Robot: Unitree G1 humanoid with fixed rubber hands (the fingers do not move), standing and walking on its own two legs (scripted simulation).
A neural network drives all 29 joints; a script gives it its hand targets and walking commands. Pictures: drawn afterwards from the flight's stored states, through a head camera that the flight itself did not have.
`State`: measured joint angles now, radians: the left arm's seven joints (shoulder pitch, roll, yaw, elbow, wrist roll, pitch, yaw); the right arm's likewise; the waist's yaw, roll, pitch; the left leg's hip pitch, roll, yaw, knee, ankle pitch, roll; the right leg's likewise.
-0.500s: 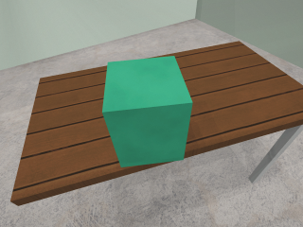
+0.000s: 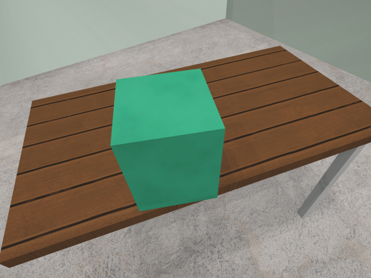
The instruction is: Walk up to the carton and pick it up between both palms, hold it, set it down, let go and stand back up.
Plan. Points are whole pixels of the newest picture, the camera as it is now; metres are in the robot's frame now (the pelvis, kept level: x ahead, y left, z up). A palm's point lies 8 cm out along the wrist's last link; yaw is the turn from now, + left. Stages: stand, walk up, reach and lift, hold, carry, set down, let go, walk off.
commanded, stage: walk up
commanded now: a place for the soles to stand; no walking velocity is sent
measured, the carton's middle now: (169, 141) +0.44 +0.06 +0.07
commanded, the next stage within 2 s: reach and lift in 0.30 s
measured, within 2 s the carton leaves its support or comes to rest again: neither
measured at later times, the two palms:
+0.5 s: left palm out of the picture +0.12 +0.26 -0.14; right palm out of the picture +0.12 -0.24 -0.15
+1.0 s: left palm out of the picture +0.11 +0.25 -0.08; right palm out of the picture +0.12 -0.21 -0.09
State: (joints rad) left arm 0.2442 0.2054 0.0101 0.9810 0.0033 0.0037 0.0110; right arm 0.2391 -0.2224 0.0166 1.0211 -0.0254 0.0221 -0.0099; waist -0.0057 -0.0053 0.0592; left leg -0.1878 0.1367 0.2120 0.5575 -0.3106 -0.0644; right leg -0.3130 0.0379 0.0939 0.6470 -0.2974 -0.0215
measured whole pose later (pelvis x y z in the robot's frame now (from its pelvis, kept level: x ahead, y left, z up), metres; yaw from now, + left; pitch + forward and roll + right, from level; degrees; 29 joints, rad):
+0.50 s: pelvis -0.02 +0.01 -0.03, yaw +6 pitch +0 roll +1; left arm -0.01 0.23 0.01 0.59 0.03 0.53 -0.02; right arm 0.06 -0.23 -0.11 0.85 -0.02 0.05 0.05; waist -0.04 -0.02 0.16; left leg -0.43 0.09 0.06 0.84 -0.41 -0.06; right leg -0.48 -0.01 0.00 0.87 -0.39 -0.02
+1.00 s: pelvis -0.02 +0.02 +0.00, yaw +5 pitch -4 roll +0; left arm 0.24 0.19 -0.01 0.37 0.01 0.37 0.04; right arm 0.29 -0.15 -0.10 0.54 -0.04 0.03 0.05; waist -0.03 0.00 0.10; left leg -0.21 0.08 0.07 0.59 -0.30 -0.04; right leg -0.25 -0.01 0.00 0.59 -0.27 0.00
